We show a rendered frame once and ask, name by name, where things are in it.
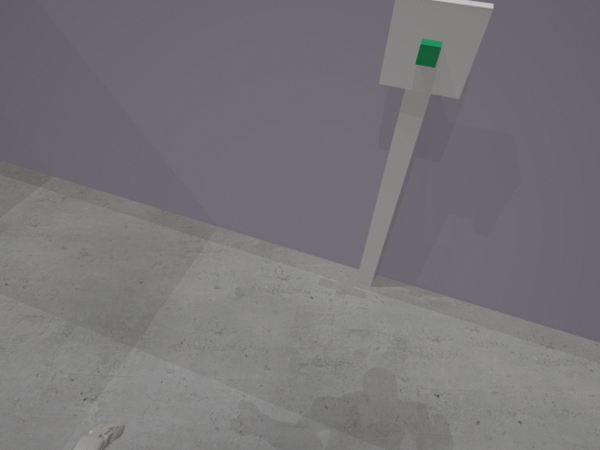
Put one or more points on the panel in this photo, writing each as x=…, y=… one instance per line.
x=460, y=26

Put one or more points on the robot left hand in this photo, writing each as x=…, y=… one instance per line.
x=100, y=437

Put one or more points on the button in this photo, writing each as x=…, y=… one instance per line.
x=428, y=53

